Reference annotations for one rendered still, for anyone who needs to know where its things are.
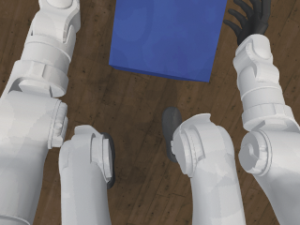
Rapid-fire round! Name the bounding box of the right robot foot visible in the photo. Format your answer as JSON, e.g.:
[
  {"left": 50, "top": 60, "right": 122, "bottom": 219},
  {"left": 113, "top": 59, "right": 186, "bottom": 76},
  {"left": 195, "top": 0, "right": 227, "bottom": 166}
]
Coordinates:
[{"left": 161, "top": 106, "right": 183, "bottom": 163}]

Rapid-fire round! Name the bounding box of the right robot upper arm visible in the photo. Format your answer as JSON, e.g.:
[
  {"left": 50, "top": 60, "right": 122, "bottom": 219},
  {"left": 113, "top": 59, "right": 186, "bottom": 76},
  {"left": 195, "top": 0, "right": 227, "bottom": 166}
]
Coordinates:
[{"left": 238, "top": 129, "right": 300, "bottom": 225}]

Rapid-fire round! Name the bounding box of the left robot forearm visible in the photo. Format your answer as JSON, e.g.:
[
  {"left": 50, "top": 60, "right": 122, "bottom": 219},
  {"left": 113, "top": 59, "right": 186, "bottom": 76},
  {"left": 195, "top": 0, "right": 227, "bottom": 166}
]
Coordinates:
[{"left": 0, "top": 0, "right": 81, "bottom": 108}]

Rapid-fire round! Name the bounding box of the right robot forearm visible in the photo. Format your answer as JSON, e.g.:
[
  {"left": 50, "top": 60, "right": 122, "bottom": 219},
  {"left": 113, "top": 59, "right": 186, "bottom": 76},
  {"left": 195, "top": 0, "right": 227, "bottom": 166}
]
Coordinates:
[{"left": 232, "top": 34, "right": 300, "bottom": 134}]

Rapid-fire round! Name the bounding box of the robot right shin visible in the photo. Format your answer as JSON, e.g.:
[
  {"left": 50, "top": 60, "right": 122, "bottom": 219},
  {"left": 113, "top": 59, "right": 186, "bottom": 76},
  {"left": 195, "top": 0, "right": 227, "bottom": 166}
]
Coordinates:
[{"left": 171, "top": 113, "right": 235, "bottom": 163}]

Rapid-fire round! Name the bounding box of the left robot upper arm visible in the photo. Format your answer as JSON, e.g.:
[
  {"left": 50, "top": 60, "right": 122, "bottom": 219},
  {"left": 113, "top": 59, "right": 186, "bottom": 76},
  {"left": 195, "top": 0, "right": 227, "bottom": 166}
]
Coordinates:
[{"left": 0, "top": 90, "right": 68, "bottom": 225}]

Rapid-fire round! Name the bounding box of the right robot hand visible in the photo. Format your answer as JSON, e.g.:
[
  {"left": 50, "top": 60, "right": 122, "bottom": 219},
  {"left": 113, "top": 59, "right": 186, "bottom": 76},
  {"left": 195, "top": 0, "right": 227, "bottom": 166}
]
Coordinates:
[{"left": 223, "top": 0, "right": 271, "bottom": 46}]

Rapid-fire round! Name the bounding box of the carton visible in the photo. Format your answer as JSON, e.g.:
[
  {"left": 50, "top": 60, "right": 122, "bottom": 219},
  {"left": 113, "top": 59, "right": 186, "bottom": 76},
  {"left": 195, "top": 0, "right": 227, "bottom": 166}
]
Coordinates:
[{"left": 109, "top": 0, "right": 228, "bottom": 83}]

